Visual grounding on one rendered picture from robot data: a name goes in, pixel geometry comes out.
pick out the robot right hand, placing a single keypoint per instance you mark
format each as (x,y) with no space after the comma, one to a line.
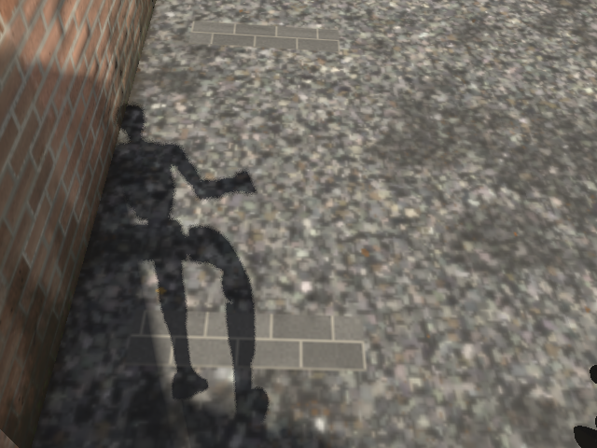
(587,437)

